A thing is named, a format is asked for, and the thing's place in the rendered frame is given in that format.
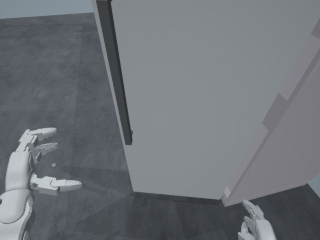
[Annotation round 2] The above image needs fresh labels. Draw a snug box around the handle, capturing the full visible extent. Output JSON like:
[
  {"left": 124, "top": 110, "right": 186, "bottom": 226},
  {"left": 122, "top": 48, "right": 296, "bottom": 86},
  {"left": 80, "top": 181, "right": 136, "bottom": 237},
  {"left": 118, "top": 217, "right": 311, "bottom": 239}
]
[{"left": 96, "top": 0, "right": 133, "bottom": 145}]

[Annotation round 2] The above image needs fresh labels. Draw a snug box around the left robot forearm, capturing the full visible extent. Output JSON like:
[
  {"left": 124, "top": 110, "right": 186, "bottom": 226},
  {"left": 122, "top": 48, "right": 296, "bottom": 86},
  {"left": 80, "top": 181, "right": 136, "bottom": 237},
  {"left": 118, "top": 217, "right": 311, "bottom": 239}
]
[{"left": 0, "top": 189, "right": 36, "bottom": 240}]

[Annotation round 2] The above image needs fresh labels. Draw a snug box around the robot left hand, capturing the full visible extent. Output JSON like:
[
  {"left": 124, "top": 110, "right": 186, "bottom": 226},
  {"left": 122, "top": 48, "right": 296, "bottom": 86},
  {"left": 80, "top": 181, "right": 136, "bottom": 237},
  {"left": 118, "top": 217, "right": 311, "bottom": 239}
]
[{"left": 5, "top": 127, "right": 83, "bottom": 196}]

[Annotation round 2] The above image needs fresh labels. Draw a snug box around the robot right hand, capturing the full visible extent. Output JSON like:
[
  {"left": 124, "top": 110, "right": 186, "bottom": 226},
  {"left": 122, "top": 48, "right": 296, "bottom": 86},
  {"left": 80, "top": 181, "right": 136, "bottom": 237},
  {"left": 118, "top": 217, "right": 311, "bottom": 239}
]
[{"left": 238, "top": 199, "right": 277, "bottom": 240}]

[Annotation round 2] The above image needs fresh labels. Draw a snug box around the fridge door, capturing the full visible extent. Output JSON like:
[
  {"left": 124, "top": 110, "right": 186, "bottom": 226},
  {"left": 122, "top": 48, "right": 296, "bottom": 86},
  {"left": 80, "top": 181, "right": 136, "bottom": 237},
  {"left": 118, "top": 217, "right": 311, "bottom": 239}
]
[{"left": 91, "top": 0, "right": 320, "bottom": 200}]

